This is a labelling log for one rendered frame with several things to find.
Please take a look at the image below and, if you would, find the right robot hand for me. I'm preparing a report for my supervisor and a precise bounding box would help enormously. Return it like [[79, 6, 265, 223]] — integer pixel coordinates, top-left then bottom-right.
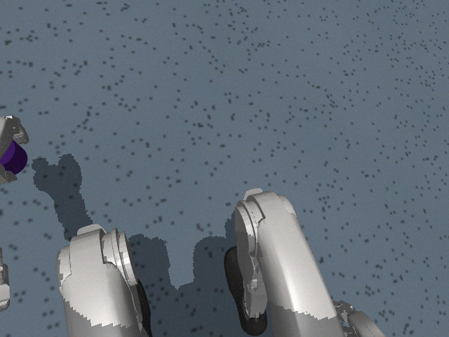
[[332, 300, 386, 337]]

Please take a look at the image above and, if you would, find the right robot foot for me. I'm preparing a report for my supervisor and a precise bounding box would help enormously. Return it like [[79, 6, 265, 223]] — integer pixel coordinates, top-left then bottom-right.
[[224, 246, 267, 336]]

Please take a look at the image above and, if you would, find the tin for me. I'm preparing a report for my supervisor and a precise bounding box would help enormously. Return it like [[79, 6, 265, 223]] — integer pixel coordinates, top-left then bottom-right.
[[0, 140, 27, 174]]

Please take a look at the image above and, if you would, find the left robot hand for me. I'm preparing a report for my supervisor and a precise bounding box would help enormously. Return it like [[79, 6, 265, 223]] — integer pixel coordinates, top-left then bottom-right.
[[0, 116, 29, 185]]

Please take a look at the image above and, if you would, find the left robot foot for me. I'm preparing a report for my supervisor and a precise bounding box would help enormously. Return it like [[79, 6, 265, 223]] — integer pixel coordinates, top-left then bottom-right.
[[136, 279, 152, 337]]

